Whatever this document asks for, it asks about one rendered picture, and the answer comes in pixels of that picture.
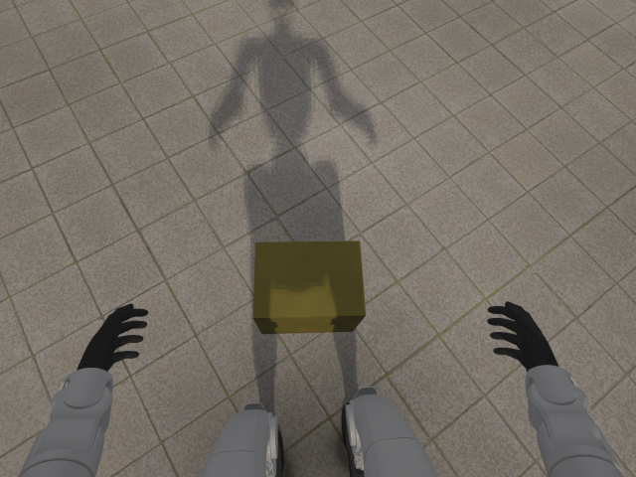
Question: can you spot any left robot thigh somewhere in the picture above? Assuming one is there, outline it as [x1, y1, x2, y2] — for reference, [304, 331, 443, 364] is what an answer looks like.
[199, 409, 278, 477]

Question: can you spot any carton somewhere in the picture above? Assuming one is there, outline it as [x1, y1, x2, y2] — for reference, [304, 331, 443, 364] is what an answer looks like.
[253, 240, 366, 334]

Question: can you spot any robot right foot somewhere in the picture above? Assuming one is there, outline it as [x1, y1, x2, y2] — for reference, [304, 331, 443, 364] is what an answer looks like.
[342, 403, 365, 477]

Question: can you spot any robot left forearm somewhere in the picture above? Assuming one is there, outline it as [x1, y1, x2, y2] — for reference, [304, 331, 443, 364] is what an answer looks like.
[18, 368, 113, 477]

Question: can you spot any robot right forearm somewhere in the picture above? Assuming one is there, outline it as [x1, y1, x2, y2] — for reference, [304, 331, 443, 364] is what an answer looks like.
[525, 365, 624, 477]

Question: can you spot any right robot hand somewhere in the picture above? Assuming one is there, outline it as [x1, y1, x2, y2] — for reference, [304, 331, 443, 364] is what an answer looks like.
[487, 301, 558, 371]

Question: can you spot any left robot hand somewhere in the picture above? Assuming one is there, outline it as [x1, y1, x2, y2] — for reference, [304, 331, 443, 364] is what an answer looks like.
[77, 304, 148, 371]

